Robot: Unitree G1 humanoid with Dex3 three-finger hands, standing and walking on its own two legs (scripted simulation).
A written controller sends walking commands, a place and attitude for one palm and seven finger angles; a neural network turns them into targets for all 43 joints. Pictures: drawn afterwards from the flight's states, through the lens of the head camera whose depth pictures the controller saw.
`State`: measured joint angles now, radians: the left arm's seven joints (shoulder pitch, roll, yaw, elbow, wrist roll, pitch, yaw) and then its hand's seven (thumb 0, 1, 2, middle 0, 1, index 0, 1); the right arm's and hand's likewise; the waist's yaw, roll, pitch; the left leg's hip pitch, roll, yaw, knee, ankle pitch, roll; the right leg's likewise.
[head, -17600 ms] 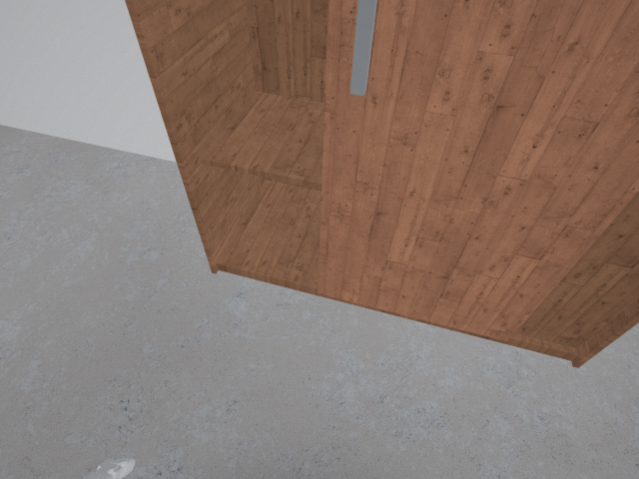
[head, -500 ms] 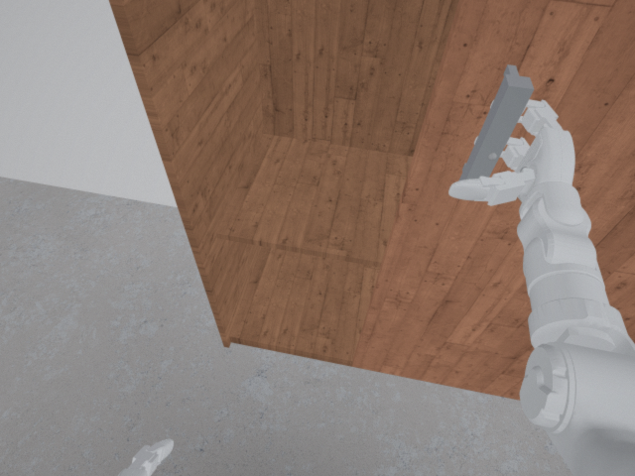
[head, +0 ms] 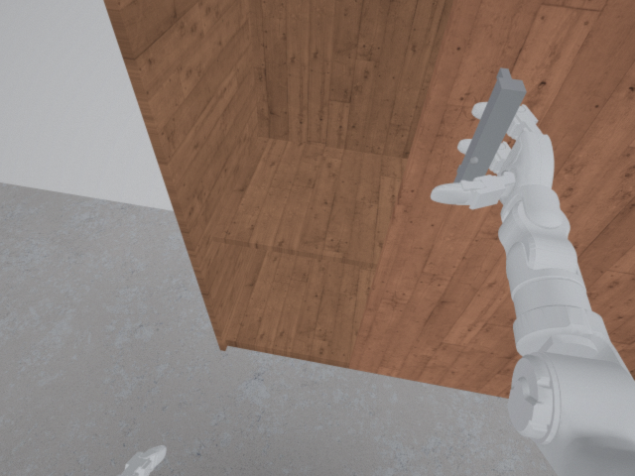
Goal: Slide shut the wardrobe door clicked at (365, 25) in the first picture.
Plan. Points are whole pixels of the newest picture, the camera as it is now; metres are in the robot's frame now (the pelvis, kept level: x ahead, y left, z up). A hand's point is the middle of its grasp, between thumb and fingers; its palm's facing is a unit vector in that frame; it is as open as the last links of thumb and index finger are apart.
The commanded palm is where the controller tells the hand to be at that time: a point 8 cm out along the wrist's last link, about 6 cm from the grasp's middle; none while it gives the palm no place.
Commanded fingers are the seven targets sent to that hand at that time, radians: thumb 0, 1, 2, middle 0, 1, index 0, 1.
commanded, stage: slide the fingers in behind the handle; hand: right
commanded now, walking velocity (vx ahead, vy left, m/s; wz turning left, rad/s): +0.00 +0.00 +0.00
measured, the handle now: (481, 137) +0.52 -0.15 +0.18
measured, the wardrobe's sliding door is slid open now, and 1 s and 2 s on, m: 0.41 0.41 0.41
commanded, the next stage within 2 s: grip the handle and tug to test in 0.58 s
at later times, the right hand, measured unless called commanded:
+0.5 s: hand (470, 160) +0.46 -0.12 +0.19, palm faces +0.09 +1.00 -0.01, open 14.2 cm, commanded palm +0.43 -0.17 +0.18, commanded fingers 0.00 0.50 -0.30 0.30 1.20 0.30 1.20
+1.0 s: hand (470, 159) +0.47 -0.12 +0.19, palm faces +0.09 +1.00 -0.02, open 11.7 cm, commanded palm +0.44 -0.17 +0.18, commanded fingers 0.00 -0.29 -0.64 0.38 1.31 0.38 1.31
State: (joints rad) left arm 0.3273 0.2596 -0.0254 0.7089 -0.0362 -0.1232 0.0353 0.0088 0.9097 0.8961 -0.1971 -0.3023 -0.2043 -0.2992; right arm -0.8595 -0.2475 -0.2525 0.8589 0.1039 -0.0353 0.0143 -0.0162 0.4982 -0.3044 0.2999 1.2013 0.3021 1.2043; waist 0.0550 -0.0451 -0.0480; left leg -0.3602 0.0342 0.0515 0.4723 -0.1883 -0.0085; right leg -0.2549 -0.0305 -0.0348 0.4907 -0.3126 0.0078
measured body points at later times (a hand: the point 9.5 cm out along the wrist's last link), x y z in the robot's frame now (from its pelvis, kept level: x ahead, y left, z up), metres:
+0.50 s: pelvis +0.00 +0.00 +0.00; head +0.02 +0.02 +0.45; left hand +0.08 +0.25 -0.12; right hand +0.45 -0.18 +0.19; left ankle +0.03 +0.13 -0.74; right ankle -0.04 -0.12 -0.74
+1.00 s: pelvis +0.00 +0.00 +0.00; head +0.02 +0.02 +0.45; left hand +0.09 +0.24 -0.12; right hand +0.45 -0.18 +0.19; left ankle +0.03 +0.13 -0.74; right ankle -0.04 -0.12 -0.74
